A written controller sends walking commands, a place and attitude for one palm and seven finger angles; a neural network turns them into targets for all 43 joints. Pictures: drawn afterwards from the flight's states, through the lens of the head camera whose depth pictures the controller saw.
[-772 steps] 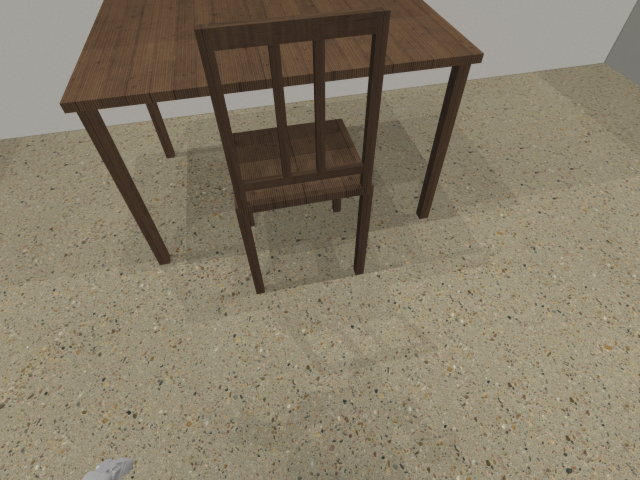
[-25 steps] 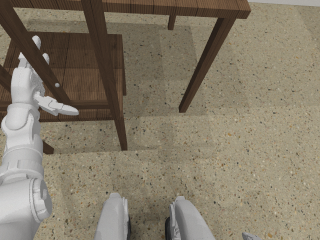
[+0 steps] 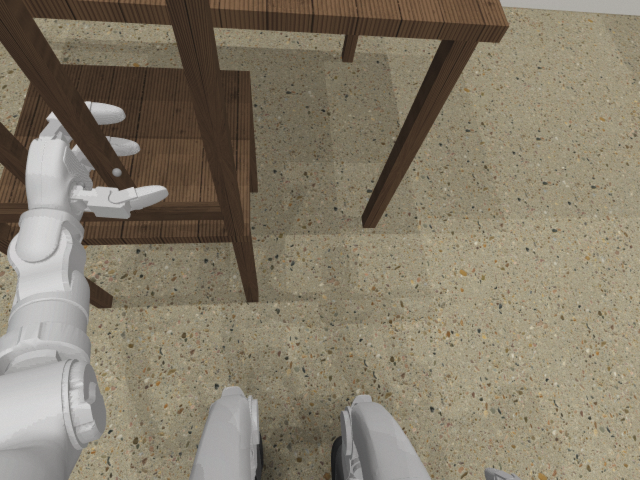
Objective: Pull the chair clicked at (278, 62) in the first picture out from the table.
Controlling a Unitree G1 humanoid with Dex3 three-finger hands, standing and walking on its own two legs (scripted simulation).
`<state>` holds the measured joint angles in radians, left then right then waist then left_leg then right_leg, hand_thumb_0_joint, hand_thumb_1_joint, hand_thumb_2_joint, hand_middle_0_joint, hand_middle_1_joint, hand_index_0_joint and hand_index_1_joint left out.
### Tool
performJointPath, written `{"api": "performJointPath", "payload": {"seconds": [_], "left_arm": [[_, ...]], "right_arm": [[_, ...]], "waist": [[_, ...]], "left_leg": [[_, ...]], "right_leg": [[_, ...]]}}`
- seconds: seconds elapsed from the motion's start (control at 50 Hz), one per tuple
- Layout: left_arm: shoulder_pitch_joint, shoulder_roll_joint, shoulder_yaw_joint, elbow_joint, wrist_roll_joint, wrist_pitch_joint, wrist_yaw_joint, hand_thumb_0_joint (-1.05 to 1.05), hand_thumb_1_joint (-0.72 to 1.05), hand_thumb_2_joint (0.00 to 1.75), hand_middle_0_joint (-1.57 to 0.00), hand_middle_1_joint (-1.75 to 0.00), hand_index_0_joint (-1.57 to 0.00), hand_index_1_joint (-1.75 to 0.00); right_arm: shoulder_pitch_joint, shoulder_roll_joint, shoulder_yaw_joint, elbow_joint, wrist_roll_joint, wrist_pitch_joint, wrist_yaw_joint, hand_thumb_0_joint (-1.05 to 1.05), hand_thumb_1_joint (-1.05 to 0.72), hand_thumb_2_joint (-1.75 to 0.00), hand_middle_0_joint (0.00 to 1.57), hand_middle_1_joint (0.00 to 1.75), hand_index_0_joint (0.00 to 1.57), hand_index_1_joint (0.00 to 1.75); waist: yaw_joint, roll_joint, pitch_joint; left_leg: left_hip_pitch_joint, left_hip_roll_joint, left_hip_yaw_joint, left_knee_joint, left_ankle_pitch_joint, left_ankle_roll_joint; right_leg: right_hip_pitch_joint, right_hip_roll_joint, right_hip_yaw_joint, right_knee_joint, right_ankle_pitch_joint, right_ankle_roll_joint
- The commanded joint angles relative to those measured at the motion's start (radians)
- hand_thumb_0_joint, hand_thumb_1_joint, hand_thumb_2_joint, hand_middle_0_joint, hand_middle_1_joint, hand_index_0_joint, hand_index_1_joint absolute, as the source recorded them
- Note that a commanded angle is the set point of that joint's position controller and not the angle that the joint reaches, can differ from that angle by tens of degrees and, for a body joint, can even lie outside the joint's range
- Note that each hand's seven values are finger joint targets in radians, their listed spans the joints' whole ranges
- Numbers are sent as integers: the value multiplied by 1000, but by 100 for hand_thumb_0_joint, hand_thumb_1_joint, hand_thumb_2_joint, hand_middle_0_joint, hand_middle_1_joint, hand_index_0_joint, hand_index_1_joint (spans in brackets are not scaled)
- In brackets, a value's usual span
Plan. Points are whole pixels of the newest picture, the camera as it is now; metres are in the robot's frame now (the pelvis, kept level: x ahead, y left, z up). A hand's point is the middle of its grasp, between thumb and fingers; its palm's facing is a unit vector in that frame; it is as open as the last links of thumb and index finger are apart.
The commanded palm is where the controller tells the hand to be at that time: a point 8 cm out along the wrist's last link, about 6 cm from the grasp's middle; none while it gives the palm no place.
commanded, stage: hook a spindle and tug to test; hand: left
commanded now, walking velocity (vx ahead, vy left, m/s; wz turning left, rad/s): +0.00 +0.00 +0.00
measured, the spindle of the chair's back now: out of the picture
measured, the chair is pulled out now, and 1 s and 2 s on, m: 0.00 0.03 0.19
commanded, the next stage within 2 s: step backward, pulling the chair out in 0.90 s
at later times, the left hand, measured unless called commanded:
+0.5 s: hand (121, 180) +0.46 +0.22 +0.03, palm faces +0.04 -1.00 -0.03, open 5.5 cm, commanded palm +0.42 +0.26 +0.03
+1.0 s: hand (123, 200) +0.43 +0.22 +0.03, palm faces +0.03 -1.00 -0.04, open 5.5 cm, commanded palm +0.41 +0.26 +0.03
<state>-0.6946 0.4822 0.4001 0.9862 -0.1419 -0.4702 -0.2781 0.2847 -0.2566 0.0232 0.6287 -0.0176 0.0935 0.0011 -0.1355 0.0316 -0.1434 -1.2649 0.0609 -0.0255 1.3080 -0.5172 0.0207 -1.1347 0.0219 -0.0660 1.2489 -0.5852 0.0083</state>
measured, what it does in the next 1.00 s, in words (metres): stands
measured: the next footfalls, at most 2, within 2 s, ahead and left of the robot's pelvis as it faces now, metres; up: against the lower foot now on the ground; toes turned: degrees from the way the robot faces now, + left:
none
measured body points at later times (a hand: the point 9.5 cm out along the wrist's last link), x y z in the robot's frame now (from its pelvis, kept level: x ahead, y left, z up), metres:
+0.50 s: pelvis +0.01 +0.00 +0.01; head +0.16 +0.03 +0.43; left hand +0.45 +0.28 +0.03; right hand +0.08 -0.26 -0.10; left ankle +0.04 +0.10 -0.62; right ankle +0.00 -0.13 -0.61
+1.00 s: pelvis +0.01 +0.00 +0.01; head +0.15 +0.03 +0.44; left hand +0.42 +0.27 +0.03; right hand +0.10 -0.26 -0.11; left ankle +0.04 +0.10 -0.62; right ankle +0.00 -0.13 -0.62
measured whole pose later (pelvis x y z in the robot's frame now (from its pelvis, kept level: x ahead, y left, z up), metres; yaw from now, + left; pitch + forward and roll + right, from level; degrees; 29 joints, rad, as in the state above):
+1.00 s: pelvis +0.01 +0.00 +0.01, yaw +0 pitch +25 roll -4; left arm -0.48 0.38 0.35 0.80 -0.17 -0.48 -0.27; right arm 0.26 -0.25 0.01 0.61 -0.01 0.07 0.01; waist -0.10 0.03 -0.16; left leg -1.19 0.06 -0.01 1.27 -0.53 0.02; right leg -1.07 0.02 -0.05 1.22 -0.59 0.01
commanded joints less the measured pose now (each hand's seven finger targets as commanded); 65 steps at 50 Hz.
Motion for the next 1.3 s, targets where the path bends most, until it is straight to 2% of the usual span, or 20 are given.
{"api": "performJointPath", "payload": {"seconds": [0.0,0.18,0.22,0.28,0.36,0.4,0.64,0.76,0.94,0.96,0.98,1.0,1.02,1.04,1.06,1.1,1.12,1.14,1.2,1.28], "left_arm": [[-346,145,-44,-256,-9,-80,-27,0,40,68,-50,-145,-50,-145],[-265,171,-5,-262,-19,-80,-22,0,90,90,-50,-145,-50,-145],[-265,181,7,-257,-20,-80,-24,0,90,90,-50,-145,-50,-145],[-237,167,-3,-301,-21,-89,-27,0,90,90,-50,-145,-50,-145],[-144,135,-16,-326,-30,-80,-25,0,90,90,-50,-145,-50,-145],[-145,165,8,-333,-32,-76,-20,0,90,90,-50,-145,-50,-145],[-59,132,-1,-383,-46,-73,-16,0,90,90,-50,-145,-50,-145],[14,68,-48,-441,-48,-68,-5,0,90,90,-50,-145,-50,-145],[-85,113,-16,-368,-43,-80,-4,0,90,90,-50,-145,-50,-145],[-90,133,2,-374,-42,-84,-7,0,90,90,-50,-145,-50,-145],[-146,105,-31,-378,-42,-86,-12,0,90,90,-50,-145,-50,-145],[-298,414,19,-555,104,17,152,0,90,90,-50,-145,-50,-145],[-257,290,-47,-559,108,81,226,0,90,90,-50,-145,-50,-145],[-169,247,-64,-503,112,144,271,0,90,90,-50,-145,-50,-145],[-58,152,-130,-354,123,205,299,0,90,90,-50,-145,-50,-145],[-58,92,-176,-198,125,269,346,0,90,90,-50,-145,-50,-145],[-96,88,-182,-147,129,274,363,0,90,90,-50,-145,-50,-145],[-143,114,-166,-121,136,264,379,0,90,90,-50,-145,-50,-145],[-195,56,-205,-39,138,230,389,0,90,90,-50,-145,-50,-145],[-197,11,-232,-14,130,196,372,0,90,90,-50,-145,-50,-145]], "right_arm": [[136,-179,-73,-57,3,-11,-10,0,-90,-90,20,30,20,30],[132,-174,-72,-58,6,-12,-8,0,-90,-90,20,30,20,30],[134,-174,-70,-61,5,-13,-8,0,-90,-90,20,30,20,30],[128,-171,-73,-69,4,-15,-6,0,-90,-90,20,30,20,30],[118,-169,-75,-87,7,-15,2,0,-90,-90,20,30,20,30],[117,-173,-75,-87,8,-14,1,0,-90,-90,20,30,20,30],[105,-170,-81,-99,12,-28,0,0,-90,-90,20,30,20,30],[93,-162,-85,-110,14,-36,7,0,-90,-90,20,30,20,30],[85,-167,-80,-88,11,-49,-9,0,-90,-90,20,30,20,30],[84,-168,-80,-89,11,-49,-11,0,-90,-90,20,30,20,30],[81,-164,-79,-86,12,-51,-13,0,-90,-90,20,30,20,30],[102,-143,-64,-164,59,-7,-39,0,-90,-90,20,30,20,30],[110,-124,-66,-183,66,-11,-64,0,-90,-90,20,30,20,30],[110,-133,-62,-175,65,-6,-78,0,-90,-90,20,30,20,30],[111,-127,-56,-162,69,12,-87,0,-90,-90,20,30,20,30],[104,-135,-49,-125,68,33,-101,0,-90,-90,20,30,20,30],[110,-144,-50,-109,67,37,-104,0,-90,-90,20,30,20,30],[115,-153,-53,-98,61,37,-109,0,-90,-90,20,30,20,30],[138,-146,-58,-53,54,29,-107,0,-90,-90,20,30,20,30],[130,-145,-71,-22,50,9,-107,0,-90,-90,20,30,20,30]], "waist": [[-22,170,-539],[-6,138,-515],[-5,118,-513],[7,167,-536],[17,155,-529],[14,114,-512],[25,121,-499],[33,121,-514],[12,84,-455],[22,99,-475],[6,108,-480],[110,277,-763],[80,285,-699],[74,225,-664],[63,118,-518],[55,32,-350],[48,3,-326],[52,51,-327],[54,134,-340],[67,208,-337]], "left_leg": [[641,-14,-71,-135,454,-1],[607,-19,-55,-141,473,2],[578,-22,-50,-139,463,5],[641,-16,-59,-146,522,-3],[651,-16,-55,-158,537,-5],[614,-17,-52,-161,507,-2],[619,-17,-47,-163,525,-6],[657,-14,-52,-174,555,-11],[563,-24,-41,-154,430,-2],[574,-24,-43,-154,445,-5],[581,-25,-42,-150,438,-4],[912,-13,-14,-351,426,-1],[963,-28,-12,-387,462,2],[949,-20,-25,-400,510,3],[878,-1,-37,-437,413,8],[709,9,-36,-473,398,23],[705,20,-44,-489,435,23],[741,22,-40,-503,509,19],[874,55,-54,-533,758,17],[1006,101,-112,-587,939,23]], "right_leg": [[46,26,6,-156,334,-39],[107,27,13,-164,383,-36],[131,27,17,-163,390,-34],[107,26,9,-155,400,-38],[122,28,8,-165,409,-36],[147,29,9,-165,411,-34],[141,26,10,-159,418,-34],[141,27,5,-165,418,-33],[131,25,17,-160,373,-31],[132,23,16,-153,378,-33],[121,22,19,-156,373,-31],[513,-44,98,-318,415,-54],[527,-29,80,-379,529,-48],[529,-30,72,-395,587,-41],[515,-27,60,-433,504,-27],[589,-55,77,-475,557,-16],[620,-69,78,-489,598,-8],[638,-82,83,-506,661,-6],[668,-96,89,-525,789,6],[653,-72,82,-544,670,2]]}}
